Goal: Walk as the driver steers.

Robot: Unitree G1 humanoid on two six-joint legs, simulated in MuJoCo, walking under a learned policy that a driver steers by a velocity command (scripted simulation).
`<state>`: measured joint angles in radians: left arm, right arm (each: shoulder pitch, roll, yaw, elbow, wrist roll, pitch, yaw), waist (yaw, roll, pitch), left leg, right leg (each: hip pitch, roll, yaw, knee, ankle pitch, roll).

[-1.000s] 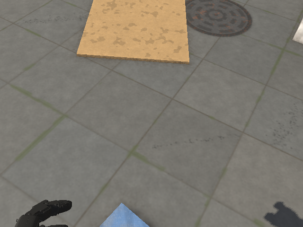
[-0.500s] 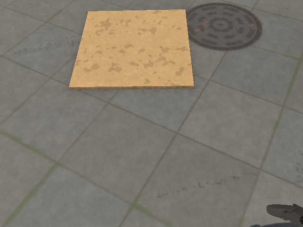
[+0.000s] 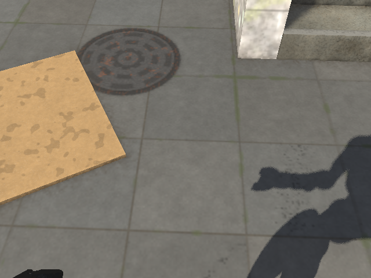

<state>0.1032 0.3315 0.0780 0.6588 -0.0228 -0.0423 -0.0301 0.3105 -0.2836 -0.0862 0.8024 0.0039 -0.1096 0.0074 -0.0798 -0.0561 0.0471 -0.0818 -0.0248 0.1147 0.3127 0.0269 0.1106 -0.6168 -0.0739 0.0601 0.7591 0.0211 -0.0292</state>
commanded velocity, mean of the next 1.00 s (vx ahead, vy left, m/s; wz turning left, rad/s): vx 0.17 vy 0.00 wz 0.20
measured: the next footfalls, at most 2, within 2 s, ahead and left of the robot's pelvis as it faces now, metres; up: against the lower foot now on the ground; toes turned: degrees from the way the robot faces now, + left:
right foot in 0.16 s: +0.27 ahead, -0.14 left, -0.03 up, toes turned -6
left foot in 0.68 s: +0.32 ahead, +0.09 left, -0.03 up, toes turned +9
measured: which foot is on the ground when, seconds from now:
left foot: down 0.00-0.16, up 0.18-0.66, down 0.68-1.00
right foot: up 0.00-0.14, down 0.16-0.68, up 0.70-1.00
